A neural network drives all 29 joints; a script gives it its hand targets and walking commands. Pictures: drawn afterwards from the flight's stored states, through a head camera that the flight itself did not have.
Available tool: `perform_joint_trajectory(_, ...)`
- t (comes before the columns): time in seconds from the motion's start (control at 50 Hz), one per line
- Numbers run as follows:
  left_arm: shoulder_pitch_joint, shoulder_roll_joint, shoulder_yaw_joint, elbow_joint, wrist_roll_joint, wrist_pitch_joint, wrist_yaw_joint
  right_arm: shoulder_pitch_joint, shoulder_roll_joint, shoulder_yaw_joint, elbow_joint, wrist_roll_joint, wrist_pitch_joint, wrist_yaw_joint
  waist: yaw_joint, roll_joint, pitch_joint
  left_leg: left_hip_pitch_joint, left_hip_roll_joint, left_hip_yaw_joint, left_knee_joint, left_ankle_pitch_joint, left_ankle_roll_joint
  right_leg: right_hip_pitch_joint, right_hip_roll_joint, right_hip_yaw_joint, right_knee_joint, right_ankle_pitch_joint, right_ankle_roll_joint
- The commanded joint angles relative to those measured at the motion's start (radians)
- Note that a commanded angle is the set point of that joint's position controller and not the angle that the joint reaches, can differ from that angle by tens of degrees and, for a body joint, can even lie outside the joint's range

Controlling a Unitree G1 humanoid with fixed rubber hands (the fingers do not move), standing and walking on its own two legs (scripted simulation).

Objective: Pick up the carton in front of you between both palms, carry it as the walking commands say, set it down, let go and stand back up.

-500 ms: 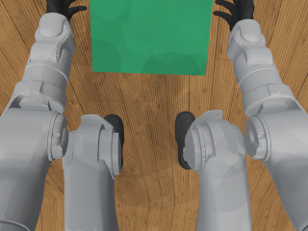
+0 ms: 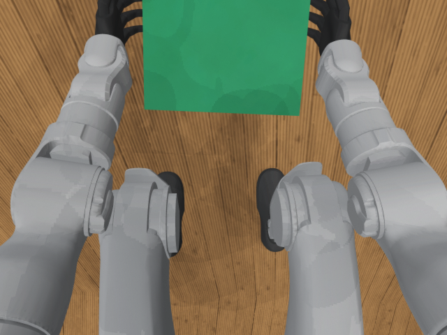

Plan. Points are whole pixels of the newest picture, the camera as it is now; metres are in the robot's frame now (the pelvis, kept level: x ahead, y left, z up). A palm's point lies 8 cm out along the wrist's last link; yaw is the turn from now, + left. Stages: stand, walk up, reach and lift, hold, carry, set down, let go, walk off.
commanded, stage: reach and lift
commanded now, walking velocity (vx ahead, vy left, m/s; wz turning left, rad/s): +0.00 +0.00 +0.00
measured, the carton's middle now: (221, 52) +0.50 +0.00 -0.25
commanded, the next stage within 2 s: none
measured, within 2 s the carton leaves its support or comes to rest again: leaves its support in 0.34 s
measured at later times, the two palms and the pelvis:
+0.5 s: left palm (109, 32) +0.50 +0.15 -0.13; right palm (342, 34) +0.50 -0.15 -0.12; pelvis +0.00 +0.00 +0.00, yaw +1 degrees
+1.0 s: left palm out of the picture +0.47 +0.16 +0.06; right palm out of the picture +0.47 -0.14 +0.08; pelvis +0.01 +0.00 +0.14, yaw +1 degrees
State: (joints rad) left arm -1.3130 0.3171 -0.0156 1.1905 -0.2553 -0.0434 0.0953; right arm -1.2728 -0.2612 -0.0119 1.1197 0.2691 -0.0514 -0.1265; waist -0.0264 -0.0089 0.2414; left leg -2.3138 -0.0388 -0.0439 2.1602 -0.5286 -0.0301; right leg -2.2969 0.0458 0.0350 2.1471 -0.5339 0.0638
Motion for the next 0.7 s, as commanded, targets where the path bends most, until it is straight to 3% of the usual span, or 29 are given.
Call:
perform_joint_trajectory(0.0, -0.302, -0.062, 0.02, -0.109, 0.057, -0.027, -0.004, -0.263, 0.087, -0.015, -0.063, -0.007, -0.019, 0.005, 0.035, 0.114, -1.043, 0.596, -0.015, 0.047, -0.176, 0.205, 0.004, 0.477, 0.035, -0.049, -0.155, 0.198, -0.029)
perform_joint_trajectory(0.02, -0.32, -0.096, 0.019, -0.1, 0.065, -0.026, 0.0, -0.286, 0.171, 0.027, -0.067, -0.001, -0.014, 0.01, 0.027, 0.051, -1.081, 0.589, -0.018, 0.04, -0.17, 0.215, 0.013, 0.493, 0.033, -0.058, -0.139, 0.213, -0.01)
perform_joint_trajectory(0.04, -0.371, -0.236, 0.01, -0.12, 0.057, -0.021, -0.012, -0.351, 0.276, 0.073, -0.082, 0.0, -0.011, 0.023, 0.051, 0.067, -1.028, 0.556, -0.031, 0.054, -0.194, 0.167, 0.011, 0.495, 0.047, -0.061, -0.174, 0.17, -0.025)
perform_joint_trajectory(0.08, -0.383, -0.488, -0.043, -0.031, 0.06, -0.007, -0.058, -0.401, 0.444, 0.087, -0.078, -0.054, -0.014, 0.058, 0.009, 0.021, -1.003, 0.538, -0.058, 0.042, -0.167, 0.195, 0.015, 0.468, 0.064, -0.074, -0.145, 0.206, -0.026)
perform_joint_trajectory(0.1, -0.481, -0.486, -0.078, -0.108, 0.081, -0.012, -0.063, -0.475, 0.533, 0.124, -0.117, -0.034, -0.007, 0.079, 0.067, 0.034, -1.009, 0.556, -0.053, 0.033, -0.152, 0.222, 0.024, 0.426, 0.061, -0.05, -0.138, 0.207, -0.028)
perform_joint_trajectory(0.12, -0.474, -0.649, -0.104, -0.089, 0.066, 0.007, -0.096, -0.485, 0.594, 0.119, -0.102, -0.072, 0.004, 0.105, -0.05, 0.032, -1.011, 0.548, -0.063, 0.025, -0.183, 0.197, 0.02, 0.456, 0.077, -0.103, -0.144, 0.195, -0.024)
perform_joint_trajectory(0.16, -0.493, -0.738, -0.089, -0.093, 0.105, 0.023, -0.121, -0.533, 0.695, 0.125, -0.09, -0.105, 0.024, 0.144, 0.028, 0.042, -0.994, 0.502, -0.081, 0.068, -0.162, 0.153, 0.014, 0.45, 0.075, -0.075, -0.137, 0.168, -0.033)
perform_joint_trajectory(0.18, -0.514, -0.796, -0.113, -0.142, 0.092, 0.029, -0.136, -0.538, 0.762, 0.125, -0.148, -0.096, 0.027, 0.155, -0.004, 0.023, -1.032, 0.497, -0.086, 0.065, -0.162, 0.176, 0.017, 0.454, 0.097, -0.104, -0.126, 0.199, -0.03)
perform_joint_trajectory(0.22, -0.534, -0.846, -0.099, -0.144, 0.114, 0.045, -0.152, -0.549, 0.81, 0.115, -0.145, -0.097, 0.054, 0.174, 0.041, 0.051, -1.048, 0.542, -0.085, 0.102, -0.144, 0.208, 0.009, 0.462, 0.108, -0.089, -0.135, 0.219, -0.037)
perform_joint_trajectory(0.24, -0.589, -0.915, -0.085, -0.218, 0.081, 0.041, -0.164, -0.569, 0.887, 0.132, -0.204, -0.105, 0.06, 0.174, -0.038, -0.024, -1.096, 0.533, -0.097, 0.083, -0.147, 0.188, 0.029, 0.512, 0.12, -0.12, -0.132, 0.206, -0.036)
perform_joint_trajectory(0.26, -0.613, -0.896, -0.113, -0.275, 0.097, 0.047, -0.165, -0.549, 0.969, 0.134, -0.203, -0.098, 0.076, 0.186, 0.063, -0.004, -1.107, 0.471, -0.097, 0.102, -0.122, 0.237, 0.022, 0.553, 0.103, -0.06, -0.134, 0.281, -0.047)
perform_joint_trajectory(0.28, -0.672, -0.937, -0.172, -0.324, 0.052, 0.049, -0.165, -0.562, 0.986, 0.147, -0.262, -0.081, 0.081, 0.182, -0.033, 0.032, -1.217, 0.564, -0.09, 0.095, -0.121, 0.25, 0.012, 0.617, 0.125, -0.081, -0.113, 0.316, -0.05)
perform_joint_trajectory(0.3, -0.581, -0.937, -0.149, -0.306, 0.052, 0.061, -0.16, -0.594, 0.944, 0.185, -0.316, -0.051, 0.075, 0.18, 0.065, 0.046, -1.261, 0.613, -0.1, 0.125, -0.119, 0.282, 0.018, 0.592, 0.117, -0.09, -0.118, 0.314, -0.038)
perform_joint_trajectory(0.32, -0.627, -1.005, -0.226, -0.384, 0.004, 0.064, -0.155, -0.591, 0.968, 0.198, -0.317, -0.036, 0.087, 0.175, -0.019, 0.043, -1.353, 0.688, -0.094, 0.1, -0.151, 0.319, 0.004, 0.656, 0.118, -0.139, -0.107, 0.342, -0.029)
perform_joint_trajectory(0.34, -0.674, -1.025, -0.236, -0.437, 0.015, 0.075, -0.153, -0.601, 1.073, 0.171, -0.348, -0.027, 0.113, 0.191, 0.05, 0.071, -1.401, 0.741, -0.102, 0.103, -0.155, 0.333, 0.016, 0.626, 0.125, -0.128, -0.089, 0.354, -0.03)
perform_joint_trajectory(0.36, -0.532, -1.131, -0.227, -0.387, 0.005, 0.102, -0.145, -0.648, 1.024, 0.258, -0.483, -0.01, 0.098, 0.189, 0.014, 0.071, -1.511, 0.801, -0.11, 0.106, -0.156, 0.387, 0.009, 0.695, 0.129, -0.126, -0.124, 0.381, -0.034)
perform_joint_trajectory(0.38, -0.67, -1.076, -0.263, -0.583, -0.005, 0.084, -0.148, -0.558, 1.098, 0.256, -0.439, -0.011, 0.126, 0.191, 0.034, 0.032, -1.579, 0.822, -0.12, 0.123, -0.136, 0.44, 0.0, 0.759, 0.126, -0.118, -0.119, 0.465, -0.04)
perform_joint_trajectory(0.4, -0.59, -1.144, -0.275, -0.523, -0.014, 0.107, -0.154, -0.568, 1.125, 0.314, -0.53, -0.011, 0.127, 0.181, 0.015, 0.0, -1.635, 0.85, -0.119, 0.112, -0.139, 0.452, 0.012, 0.796, 0.126, -0.123, -0.138, 0.474, -0.022)
perform_joint_trajectory(0.42, -0.604, -1.111, -0.285, -0.631, -0.023, 0.118, -0.149, -0.582, 1.102, 0.308, -0.64, 0.014, 0.135, 0.175, 0.01, 0.038, -1.747, 0.901, -0.125, 0.137, -0.145, 0.417, -0.004, 0.86, 0.128, -0.124, -0.143, 0.455, -0.018)
perform_joint_trajectory(0.48, -0.518, -1.181, -0.308, -0.683, 0.022, 0.165, -0.152, -0.519, 1.164, 0.305, -0.641, -0.02, 0.189, 0.194, 0.036, 0.043, -1.648, 0.865, -0.133, 0.124, -0.22, 0.267, 0.015, 0.751, 0.142, -0.153, -0.194, 0.278, -0.029)
perform_joint_trajectory(0.5, -0.515, -1.217, -0.3, -0.689, 0.02, 0.181, -0.159, -0.514, 1.183, 0.312, -0.661, -0.038, 0.21, 0.194, -0.008, -0.004, -1.627, 0.824, -0.143, 0.136, -0.225, 0.273, 0.013, 0.804, 0.139, -0.128, -0.235, 0.288, -0.034)
perform_joint_trajectory(0.52, -0.546, -1.175, -0.268, -0.687, 0.05, 0.194, -0.169, -0.466, 1.193, 0.311, -0.612, -0.058, 0.231, 0.19, 0.031, 0.04, -1.581, 0.816, -0.133, 0.149, -0.251, 0.245, -0.001, 0.8, 0.148, -0.118, -0.26, 0.273, -0.032)
perform_joint_trajectory(0.54, -0.403, -1.188, -0.229, -0.557, 0.11, 0.208, -0.181, -0.486, 1.239, 0.275, -0.577, -0.094, 0.237, 0.196, 0.023, -0.033, -1.462, 0.773, -0.122, 0.126, -0.265, 0.181, 0.019, 0.698, 0.139, -0.134, -0.276, 0.18, -0.011)
perform_joint_trajectory(0.56, -0.481, -1.246, -0.243, -0.619, 0.094, 0.215, -0.197, -0.455, 1.219, 0.263, -0.542, -0.124, 0.255, 0.209, -0.011, -0.005, -1.424, 0.718, -0.126, 0.115, -0.287, 0.155, 0.01, 0.753, 0.137, -0.12, -0.288, 0.171, -0.036)
perform_joint_trajectory(0.58, -0.485, -1.255, -0.24, -0.603, 0.113, 0.239, -0.202, -0.449, 1.214, 0.227, -0.549, -0.125, 0.268, 0.222, 0.045, 0.048, -1.417, 0.748, -0.136, 0.144, -0.347, 0.119, 0.007, 0.739, 0.14, -0.114, -0.328, 0.147, -0.039)
perform_joint_trajectory(0.62, -0.346, -1.283, -0.171, -0.436, 0.154, 0.264, -0.21, -0.413, 1.23, 0.215, -0.47, -0.185, 0.269, 0.224, -0.037, -0.011, -1.34, 0.717, -0.129, 0.105, -0.357, 0.111, 0.002, 0.691, 0.126, -0.143, -0.341, 0.148, -0.02)
perform_joint_trajectory(0.64, -0.354, -1.343, -0.182, -0.459, 0.168, 0.262, -0.22, -0.422, 1.242, 0.209, -0.49, -0.17, 0.27, 0.238, 0.045, 0.114, -1.38, 0.768, -0.139, 0.154, -0.375, 0.11, -0.007, 0.713, 0.137, -0.114, -0.37, 0.131, -0.03)
perform_joint_trajectory(0.66, -0.367, -1.274, -0.145, -0.487, 0.161, 0.251, -0.221, -0.318, 1.288, 0.189, -0.425, -0.19, 0.301, 0.238, 0.019, -0.001, -1.336, 0.733, -0.134, 0.131, -0.408, 0.129, -0.006, 0.763, 0.14, -0.118, -0.412, 0.141, -0.028)
perform_joint_trajectory(0.68, -0.385, -1.278, -0.131, -0.428, 0.195, 0.264, -0.22, -0.38, 1.246, 0.121, -0.393, -0.223, 0.296, 0.252, 0.007, 0.025, -1.276, 0.73, -0.129, 0.113, -0.434, 0.085, 0.002, 0.732, 0.137, -0.117, -0.416, 0.117, -0.033)
